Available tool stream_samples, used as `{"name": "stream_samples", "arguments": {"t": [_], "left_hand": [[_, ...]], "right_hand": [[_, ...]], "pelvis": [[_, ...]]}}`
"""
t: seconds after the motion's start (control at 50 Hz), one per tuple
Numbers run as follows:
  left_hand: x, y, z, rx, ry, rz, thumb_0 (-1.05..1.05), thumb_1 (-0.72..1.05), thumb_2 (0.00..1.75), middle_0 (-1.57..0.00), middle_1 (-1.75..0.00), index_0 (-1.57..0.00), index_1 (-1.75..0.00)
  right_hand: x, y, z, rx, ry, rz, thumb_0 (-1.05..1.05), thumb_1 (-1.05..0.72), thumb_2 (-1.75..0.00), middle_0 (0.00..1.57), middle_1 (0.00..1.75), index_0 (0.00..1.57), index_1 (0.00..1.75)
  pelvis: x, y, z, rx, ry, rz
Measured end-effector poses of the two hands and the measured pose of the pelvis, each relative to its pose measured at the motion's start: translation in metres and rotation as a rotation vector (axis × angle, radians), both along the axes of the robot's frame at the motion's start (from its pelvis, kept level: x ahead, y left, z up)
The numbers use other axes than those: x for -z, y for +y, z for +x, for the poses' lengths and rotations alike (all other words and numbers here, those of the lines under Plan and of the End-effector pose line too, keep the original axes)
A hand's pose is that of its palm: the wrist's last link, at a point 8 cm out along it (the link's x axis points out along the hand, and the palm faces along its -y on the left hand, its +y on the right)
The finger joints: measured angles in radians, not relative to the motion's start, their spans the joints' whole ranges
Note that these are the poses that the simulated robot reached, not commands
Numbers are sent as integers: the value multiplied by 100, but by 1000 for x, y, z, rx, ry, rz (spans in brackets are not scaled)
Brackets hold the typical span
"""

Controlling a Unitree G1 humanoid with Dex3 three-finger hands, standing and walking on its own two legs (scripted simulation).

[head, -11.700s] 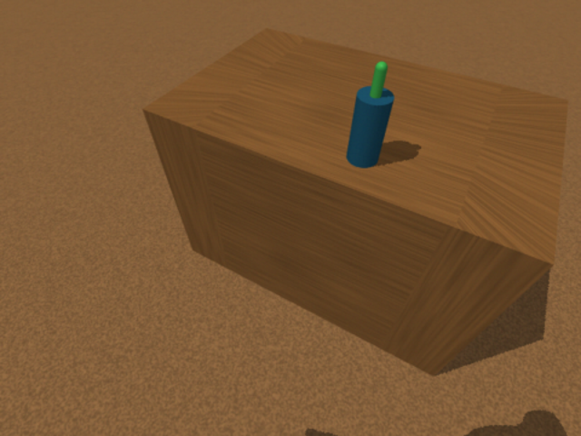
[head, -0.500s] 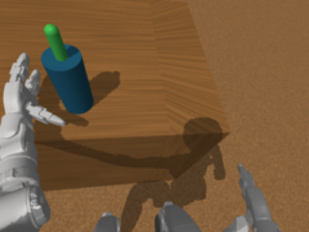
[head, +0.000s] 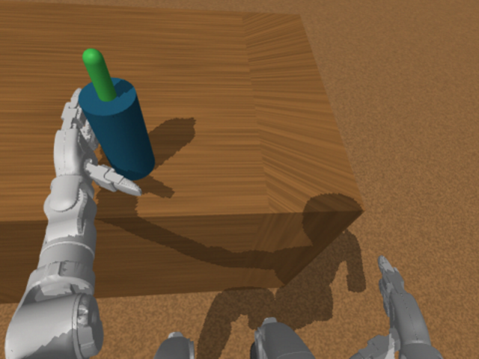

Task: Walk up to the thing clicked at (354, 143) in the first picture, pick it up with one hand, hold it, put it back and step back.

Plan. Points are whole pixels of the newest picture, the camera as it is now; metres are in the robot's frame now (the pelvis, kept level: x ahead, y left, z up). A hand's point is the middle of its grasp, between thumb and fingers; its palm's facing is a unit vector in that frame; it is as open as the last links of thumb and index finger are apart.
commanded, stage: close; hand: left
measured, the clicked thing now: (117, 119) +0.47 +0.16 +0.11
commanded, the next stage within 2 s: settle in 0.78 s
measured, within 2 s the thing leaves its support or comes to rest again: leaves its support in 1.26 s
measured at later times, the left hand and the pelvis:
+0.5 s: hand (115, 144) +0.46 +0.17 +0.07, palm faces +0.07 -1.00 +0.03, open 15.2 cm; pelvis +0.00 +0.00 +0.00, yaw +0 degrees
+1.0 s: hand (118, 138) +0.46 +0.17 +0.08, palm faces +0.06 -1.00 +0.02, open 10.7 cm; pelvis +0.01 +0.00 +0.00, yaw -1 degrees
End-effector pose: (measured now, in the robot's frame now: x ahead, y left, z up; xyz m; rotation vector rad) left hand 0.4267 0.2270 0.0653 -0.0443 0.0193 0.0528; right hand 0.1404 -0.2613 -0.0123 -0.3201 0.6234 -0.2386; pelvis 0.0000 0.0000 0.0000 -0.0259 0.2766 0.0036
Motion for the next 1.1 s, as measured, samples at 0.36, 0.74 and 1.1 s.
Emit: {"name": "stream_samples", "arguments": {"t": [0.36, 0.74, 1.1], "left_hand": [[4, -7, 4, -27, -7, 12, -2, -61, 10, -38, -24, -38, -24], [-8, -6, 16, -19, -8, 15, -2, -42, 45, -79, -65, -81, -66], [-10, -10, 12, 2, 12, 33, -1, -48, 102, -70, -94, -73, -95]], "right_hand": [[-3, 0, 2, 17, -2, 13, -1, 51, -5, 6, 5, 5, 5], [2, -1, -3, 33, 29, 20, -1, 50, -5, 6, 5, 5, 5], [9, 0, 3, 42, 58, 52, -1, 50, -6, 6, 5, 5, 5]], "pelvis": [[2, 2, 1, 7, 4, 4], [0, 4, 2, 11, 6, 3], [-4, 1, 9, 12, -1, 6]]}}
